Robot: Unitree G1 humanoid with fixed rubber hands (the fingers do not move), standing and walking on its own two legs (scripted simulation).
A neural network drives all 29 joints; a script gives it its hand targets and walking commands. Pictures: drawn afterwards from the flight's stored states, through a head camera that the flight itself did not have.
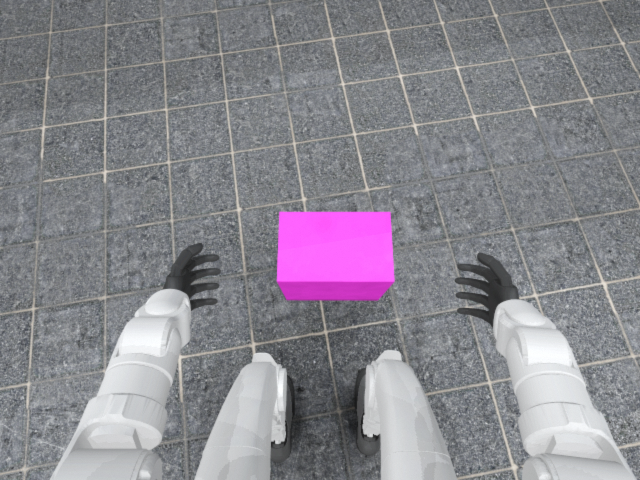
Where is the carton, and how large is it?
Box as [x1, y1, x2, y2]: [277, 212, 394, 299]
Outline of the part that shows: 279,212 277,282 286,299 378,299 394,281 389,212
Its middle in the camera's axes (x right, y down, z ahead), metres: +0.04 +0.06 +0.99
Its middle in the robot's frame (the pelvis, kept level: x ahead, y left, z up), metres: +0.49 -0.02 -0.55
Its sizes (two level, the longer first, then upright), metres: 0.256 0.163 0.260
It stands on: the floor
